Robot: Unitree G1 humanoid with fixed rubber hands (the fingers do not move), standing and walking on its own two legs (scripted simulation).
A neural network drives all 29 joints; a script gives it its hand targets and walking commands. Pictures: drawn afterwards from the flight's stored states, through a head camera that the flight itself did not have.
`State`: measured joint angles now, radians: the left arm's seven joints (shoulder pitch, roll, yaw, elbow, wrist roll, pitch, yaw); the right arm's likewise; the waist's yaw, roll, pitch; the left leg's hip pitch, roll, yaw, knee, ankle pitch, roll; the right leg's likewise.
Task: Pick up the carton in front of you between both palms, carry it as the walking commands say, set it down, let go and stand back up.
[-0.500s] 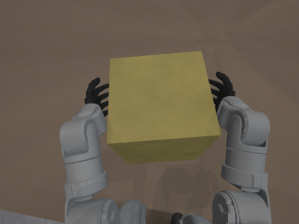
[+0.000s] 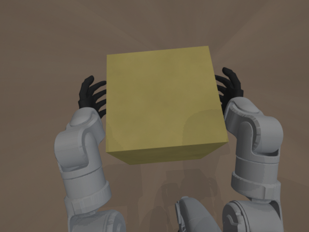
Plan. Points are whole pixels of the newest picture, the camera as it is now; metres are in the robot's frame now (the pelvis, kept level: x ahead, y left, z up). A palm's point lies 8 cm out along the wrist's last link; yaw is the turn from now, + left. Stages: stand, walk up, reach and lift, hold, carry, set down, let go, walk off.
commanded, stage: carry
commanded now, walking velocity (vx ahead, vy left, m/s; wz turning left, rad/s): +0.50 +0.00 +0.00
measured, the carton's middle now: (162, 116) +0.37 -0.04 +0.07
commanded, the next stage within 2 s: none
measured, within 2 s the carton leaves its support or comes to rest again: neither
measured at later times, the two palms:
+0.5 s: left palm (76, 13) +0.66 +0.15 +0.19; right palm (181, 3) +0.68 -0.15 +0.18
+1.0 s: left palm out of the picture +0.98 +0.14 +0.21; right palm out of the picture +1.00 -0.16 +0.21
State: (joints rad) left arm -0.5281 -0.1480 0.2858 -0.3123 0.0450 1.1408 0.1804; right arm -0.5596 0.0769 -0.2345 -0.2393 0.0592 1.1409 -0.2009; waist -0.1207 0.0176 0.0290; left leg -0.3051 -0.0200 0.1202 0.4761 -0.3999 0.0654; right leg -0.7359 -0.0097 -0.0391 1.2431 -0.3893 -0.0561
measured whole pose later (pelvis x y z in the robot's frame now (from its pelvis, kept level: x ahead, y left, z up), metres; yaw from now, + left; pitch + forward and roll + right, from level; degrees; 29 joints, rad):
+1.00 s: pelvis +0.64 -0.03 +0.06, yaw +1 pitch +4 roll -2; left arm -0.60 -0.12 0.27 -0.11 0.05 1.18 0.18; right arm -0.59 0.05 -0.28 -0.11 0.01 1.19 -0.17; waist 0.04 0.03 -0.07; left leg -0.28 0.05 0.03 0.92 -0.54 0.00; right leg -0.57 0.01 -0.16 0.73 -0.37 -0.09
